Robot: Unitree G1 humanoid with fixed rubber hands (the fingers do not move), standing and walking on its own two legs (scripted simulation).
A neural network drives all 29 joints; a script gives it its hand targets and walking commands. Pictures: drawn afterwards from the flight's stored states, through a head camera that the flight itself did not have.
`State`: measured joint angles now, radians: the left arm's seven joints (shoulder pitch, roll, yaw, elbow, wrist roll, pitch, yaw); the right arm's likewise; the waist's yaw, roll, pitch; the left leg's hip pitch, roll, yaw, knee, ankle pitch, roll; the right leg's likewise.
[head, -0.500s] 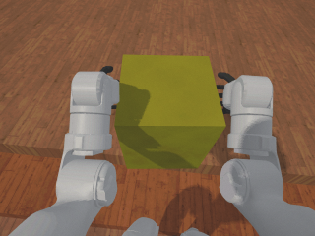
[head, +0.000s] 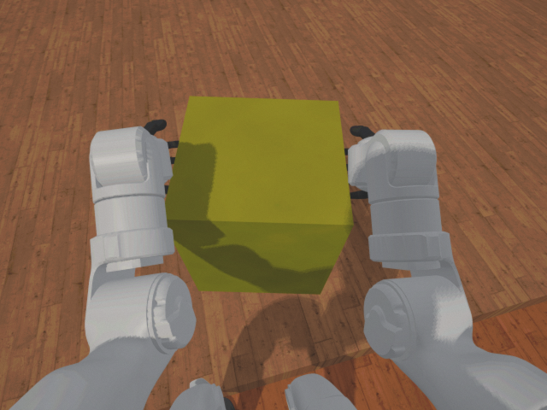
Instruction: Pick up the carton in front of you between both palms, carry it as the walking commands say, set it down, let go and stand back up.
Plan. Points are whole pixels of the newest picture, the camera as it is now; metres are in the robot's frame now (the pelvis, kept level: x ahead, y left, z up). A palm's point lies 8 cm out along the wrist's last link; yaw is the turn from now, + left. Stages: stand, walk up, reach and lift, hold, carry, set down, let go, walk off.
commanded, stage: carry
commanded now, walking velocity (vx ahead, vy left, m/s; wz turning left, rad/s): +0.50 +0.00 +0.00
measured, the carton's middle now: (261, 205) +0.41 -0.04 +0.05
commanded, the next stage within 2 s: none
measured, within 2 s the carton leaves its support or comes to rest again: neither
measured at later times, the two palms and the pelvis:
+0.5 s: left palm out of the picture +0.67 +0.09 +0.26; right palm out of the picture +0.67 -0.19 +0.27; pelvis +0.29 -0.07 +0.07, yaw +2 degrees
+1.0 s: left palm out of the picture +0.90 +0.04 +0.39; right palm out of the picture +0.91 -0.24 +0.37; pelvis +0.53 -0.10 +0.18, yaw +0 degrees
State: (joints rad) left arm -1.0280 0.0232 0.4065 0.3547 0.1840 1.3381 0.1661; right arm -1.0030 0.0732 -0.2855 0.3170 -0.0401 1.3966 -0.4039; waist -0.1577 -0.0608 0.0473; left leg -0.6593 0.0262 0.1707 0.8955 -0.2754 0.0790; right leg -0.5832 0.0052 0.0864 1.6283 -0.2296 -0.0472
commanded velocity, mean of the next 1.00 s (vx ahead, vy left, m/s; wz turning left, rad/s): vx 0.50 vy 0.00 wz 0.00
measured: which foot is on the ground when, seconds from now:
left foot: down 0.00-0.50, up 0.52-1.00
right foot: up 0.00-0.46, down 0.48-1.00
